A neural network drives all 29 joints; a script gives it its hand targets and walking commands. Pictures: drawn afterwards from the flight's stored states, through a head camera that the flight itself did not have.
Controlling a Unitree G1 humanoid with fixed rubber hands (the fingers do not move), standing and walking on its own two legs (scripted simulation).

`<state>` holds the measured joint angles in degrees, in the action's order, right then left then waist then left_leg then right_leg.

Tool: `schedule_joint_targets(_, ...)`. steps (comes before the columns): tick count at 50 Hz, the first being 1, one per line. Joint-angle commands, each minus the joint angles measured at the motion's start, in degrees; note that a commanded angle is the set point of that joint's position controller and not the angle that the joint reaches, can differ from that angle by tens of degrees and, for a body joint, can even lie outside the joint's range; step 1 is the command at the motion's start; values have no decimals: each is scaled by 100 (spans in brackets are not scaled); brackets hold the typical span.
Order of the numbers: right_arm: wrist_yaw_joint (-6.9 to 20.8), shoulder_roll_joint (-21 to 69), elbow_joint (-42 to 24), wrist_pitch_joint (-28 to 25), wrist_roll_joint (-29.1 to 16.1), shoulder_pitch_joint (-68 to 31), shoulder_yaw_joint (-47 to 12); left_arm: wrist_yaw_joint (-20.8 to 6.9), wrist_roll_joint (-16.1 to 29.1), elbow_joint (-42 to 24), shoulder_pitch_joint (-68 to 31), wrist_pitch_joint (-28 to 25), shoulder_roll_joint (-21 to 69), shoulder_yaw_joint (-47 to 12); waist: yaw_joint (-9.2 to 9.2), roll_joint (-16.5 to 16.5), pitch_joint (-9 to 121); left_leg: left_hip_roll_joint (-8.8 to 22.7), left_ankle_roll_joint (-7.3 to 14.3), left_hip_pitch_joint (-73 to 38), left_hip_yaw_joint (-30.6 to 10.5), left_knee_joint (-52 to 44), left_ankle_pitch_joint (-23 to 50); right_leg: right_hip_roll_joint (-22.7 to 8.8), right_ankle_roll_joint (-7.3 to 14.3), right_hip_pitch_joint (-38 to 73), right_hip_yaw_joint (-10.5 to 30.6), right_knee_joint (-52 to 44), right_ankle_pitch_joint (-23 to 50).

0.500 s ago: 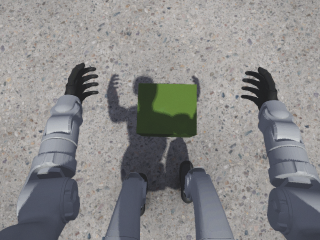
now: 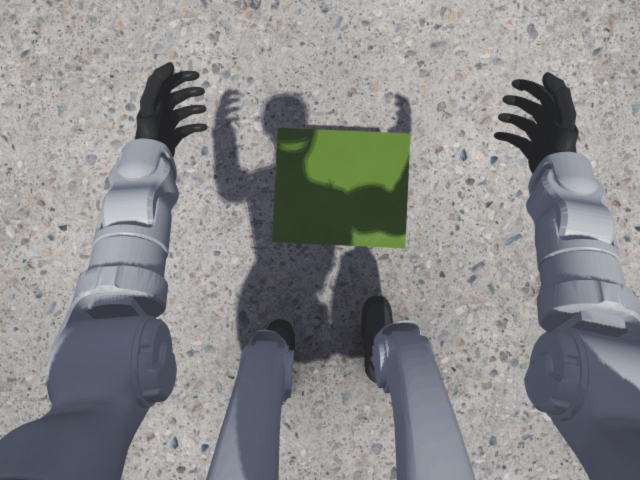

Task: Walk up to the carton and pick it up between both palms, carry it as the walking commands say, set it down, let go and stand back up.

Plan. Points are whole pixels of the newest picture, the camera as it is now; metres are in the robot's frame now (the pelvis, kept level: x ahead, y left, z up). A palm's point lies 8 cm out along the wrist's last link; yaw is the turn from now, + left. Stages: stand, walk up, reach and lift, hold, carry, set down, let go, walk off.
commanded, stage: reach and lift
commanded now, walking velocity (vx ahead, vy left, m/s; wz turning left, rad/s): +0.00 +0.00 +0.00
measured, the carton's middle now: (338, 195) +0.47 -0.03 -0.52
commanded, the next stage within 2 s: none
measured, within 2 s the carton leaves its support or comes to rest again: neither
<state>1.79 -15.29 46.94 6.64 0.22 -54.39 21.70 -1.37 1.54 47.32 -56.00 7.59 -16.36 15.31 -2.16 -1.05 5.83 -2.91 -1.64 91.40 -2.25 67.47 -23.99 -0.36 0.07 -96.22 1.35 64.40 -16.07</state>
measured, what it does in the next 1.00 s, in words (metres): lowers itself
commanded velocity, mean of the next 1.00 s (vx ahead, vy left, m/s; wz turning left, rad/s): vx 0.00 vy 0.00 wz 0.00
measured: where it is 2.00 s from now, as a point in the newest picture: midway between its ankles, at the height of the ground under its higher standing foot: (328, 366)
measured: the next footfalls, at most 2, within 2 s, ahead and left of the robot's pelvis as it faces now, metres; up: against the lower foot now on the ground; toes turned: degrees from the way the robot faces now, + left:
none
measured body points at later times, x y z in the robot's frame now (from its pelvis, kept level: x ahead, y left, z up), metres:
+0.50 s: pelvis -0.05 +0.00 -0.14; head +0.32 -0.02 +0.10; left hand +0.50 +0.18 -0.30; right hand +0.47 -0.25 -0.31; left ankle +0.04 +0.13 -0.60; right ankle +0.09 -0.12 -0.60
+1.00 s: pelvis -0.07 +0.00 -0.26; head +0.31 -0.01 -0.03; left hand +0.49 +0.17 -0.45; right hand +0.46 -0.24 -0.45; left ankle +0.04 +0.13 -0.60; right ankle +0.09 -0.12 -0.60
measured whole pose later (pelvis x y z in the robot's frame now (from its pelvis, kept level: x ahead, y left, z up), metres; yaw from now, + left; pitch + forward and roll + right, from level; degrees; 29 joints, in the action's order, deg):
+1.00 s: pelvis -0.07 +0.00 -0.26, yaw +0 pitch +30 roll +2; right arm -5.9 -24.4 60.1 5.8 -14.7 -80.4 6.9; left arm 5.8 14.1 58.7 -82.2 7.2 -23.5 4.4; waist -3.0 -0.5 -29.9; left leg -4.1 -2.8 120.8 -0.8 127.4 -37.1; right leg 0.3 -0.4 -127.2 1.7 121.9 -25.1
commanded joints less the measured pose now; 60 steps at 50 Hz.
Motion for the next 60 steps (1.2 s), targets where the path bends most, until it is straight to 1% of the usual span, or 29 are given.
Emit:
schedule_joint_targets(1, 11, -1004, -471, -316, 107, -1471, 110, 67, 205, -758, -1720, -272, -530, -113, -231, 55, 5868, -124, -183, -1339, 219, -76, 2171, 243, -87, 4041, -194, 668, 2648)
schedule_joint_targets(4, 18, -1039, -551, -306, -149, -1690, -38, 169, 173, -837, -1760, -245, -752, -54, 70, 273, 5879, -132, -217, -1378, 340, 388, 1892, 260, -121, 3404, -254, 970, 2014)
schedule_joint_targets(5, 4, -1163, -399, -291, -98, -1665, 45, 181, 108, -648, -1742, -197, -777, -37, -16, 385, 5967, -162, -258, -1109, 419, 561, 1745, 264, -124, 3444, -262, 1117, 2051)
schedule_joint_targets(7, -55, -1143, -732, -243, -226, -2064, -240, 244, 283, -841, -1866, -170, -881, -30, 155, -59, 6657, -205, -205, -953, 505, 858, 1634, 290, -235, 3800, -237, 1489, 2053)
schedule_joint_targets(10, -134, -1195, -677, -164, -327, -1926, -172, 303, 216, -1169, -2125, -108, -1069, -78, 91, 325, 7001, -169, -220, -1140, 503, 1152, 1551, 328, -190, 3562, -298, 1787, 1926)
schedule_joint_targets(12, -243, -1461, -1291, -112, -281, -2263, -179, 360, 332, -1434, -2277, -60, -1220, -82, 79, 85, 7227, -234, -182, -654, 591, 1501, 1396, 321, -237, 3657, -309, 2143, 1980)
schedule_joint_targets(14, -295, -1439, -775, 42, -367, -2358, -268, 374, 379, -766, -2365, 42, -1393, -129, 88, 61, 6932, -198, -161, -415, 666, 1668, 693, 284, -262, 3274, -384, 2307, 1214)
schedule_joint_targets(15, -328, -1526, -1237, 30, -402, -2343, -327, 339, 612, -1409, -2596, 71, -1105, -342, -179, -21, 7465, -187, -196, -731, 668, 1820, 853, 306, -227, 3547, -466, 2390, 1339)
schedule_joint_targets(16, -399, -1389, -1567, 62, -453, -2186, -333, 341, 471, -1596, -2405, 43, -1381, -125, 53, -7, 7760, -221, -179, -507, 794, 1928, 1019, 287, -231, 4016, -351, 2413, 1719)
schedule_joint_targets(18, -480, -1481, -965, 146, -430, -2372, -402, 376, 436, -1141, -2570, 122, -1437, -189, 129, 124, 7346, -183, -163, 40, 786, 2146, 653, 298, -233, 3603, -282, 2750, 1461)
schedule_joint_targets(20, -535, -1601, -1673, 169, -637, -2716, -476, 424, 603, -1629, -2745, 143, -1567, -244, 177, -2, 8072, -164, -115, -437, 702, 2339, 862, 327, -216, 3750, -392, 3043, 1610)
schedule_joint_targets(21, -541, -1571, -1423, 225, -696, -2913, -625, 403, 668, -1252, -2964, 226, -1536, -402, 70, -55, 7960, -138, -91, -194, 709, 2516, 551, 298, -193, 3746, -422, 3150, 1364)
schedule_joint_targets(22, -620, -1806, -1938, 202, -711, -2884, -487, 424, 730, -1932, -3085, 172, -1541, -447, -41, 258, 8580, -156, -130, -559, 751, 2722, 819, 282, -121, 3968, -401, 3314, 1695)
schedule_joint_targets(23, -630, -1651, -1357, 295, -752, -2780, -671, 472, 784, -1581, -3064, 249, -1682, -460, -36, 79, 8347, -97, -101, -632, 704, 2726, 554, 282, -170, 3742, -465, 3392, 1303)
schedule_joint_targets(27, -797, -2089, -2445, 550, -1258, -3676, -884, 615, 1247, -2278, -3694, 587, -1905, -744, -105, 273, 10012, -63, -50, -1424, 654, 3351, 762, 254, 7, 4804, -427, 3962, 1781)
schedule_joint_targets(28, -819, -2136, -2215, 621, -1276, -3761, -830, 664, 1163, -1713, -3538, 622, -1935, -742, -34, 262, 9585, -84, -58, -1140, 686, 3556, 884, 231, -12, 4878, -378, 4102, 2061)
schedule_joint_targets(29, -858, -2261, -2503, 614, -1124, -3607, -721, 718, 1078, -1934, -3486, 591, -2013, -508, -11, -111, 9505, -117, -49, -730, 769, 3584, 914, 244, -85, 5336, -345, 4215, 2441)
schedule_joint_targets(35, -928, -1929, -1345, 428, -1420, -3893, -1021, 728, 967, -933, -3776, 380, -2057, -396, 335, -70, 7474, 35, 95, 354, 727, 3837, -135, 108, -126, 3862, -230, 4537, 927)
schedule_joint_targets(37, -940, -2041, -1201, 344, -1391, -4234, -1092, 798, 1105, -1273, -4339, 294, -2011, -496, 194, -198, 7609, 43, 46, 316, 728, 4023, -191, 28, -102, 3932, -199, 4673, 786)
schedule_joint_targets(38, -924, -1922, -548, 318, -1459, -4083, -1280, 752, 1156, -547, -4229, 285, -1918, -615, 134, -205, 6714, 80, 49, 909, 746, 4157, -471, 22, -116, 3482, -74, 4606, 505)
schedule_joint_targets(41, -902, -1824, -249, 70, -1476, -4267, -1231, 764, 1175, -221, -4292, 43, -1844, -734, 109, -194, 6407, 105, 81, 719, 607, 4211, -399, -9, -133, 2838, -269, 4883, 402)
schedule_joint_targets(44, -846, -2018, 548, -150, -1333, -4039, -1027, 718, 1266, 273, -4323, -97, -1588, -990, -225, 205, 5982, 90, -20, 761, 573, 4404, -374, -42, -105, 2341, -316, 5070, 323)
schedule_joint_targets(45, -834, -2017, 248, -222, -1399, -4296, -1202, 735, 1273, 205, -4230, -137, -1562, -969, -92, -1, 6038, 68, 13, 746, 560, 4491, -276, -56, -90, 2447, -228, 5059, 394)
schedule_joint_targets(46, -791, -1892, 401, -284, -1431, -4307, -1268, 681, 1400, 682, -4145, -152, -1388, -1139, -213, -100, 5667, 95, 55, 944, 471, 4556, -335, -99, -100, 2185, -253, 5113, 330)
schedule_joint_targets(49, -776, -1842, 383, -434, -1548, -4300, -1363, 758, 1195, 273, -4317, -368, -1828, -884, 138, -65, 5999, 119, 67, 867, 510, 4752, 156, -69, -145, 2316, -151, 5363, 902)
schedule_joint_targets(53, -724, -1799, 924, -579, -1645, -4160, -1328, 740, 1364, 237, -4545, -491, -1607, -1291, -274, 236, 5538, 132, 13, 599, 353, 4904, 359, -112, -110, 1564, -268, 5575, 951)
schedule_joint_targets(56, -621, -1639, 924, -644, -1865, -3970, -1429, 738, 1324, 278, -4195, -497, -1500, -1304, -121, 433, 5633, 154, -12, 271, 305, 5040, 823, -86, -85, 1408, -271, 5630, 1233)
schedule_joint_targets(57, -594, -1718, 689, -683, -1965, -4049, -1516, 746, 1256, -18, -4102, -527, -1589, -1228, 138, 544, 5726, 128, 9, 298, 369, 5003, 814, -104, -60, 1499, -177, 5630, 1281)
schedule_joint_targets(60, -589, -1697, 821, -690, -1935, -3949, -1513, 750, 1392, -147, -4221, -530, -1346, -1441, -149, 485, 5727, 174, -4, 202, 302, 5052, 936, -114, -33, 1432, -222, 5714, 1376)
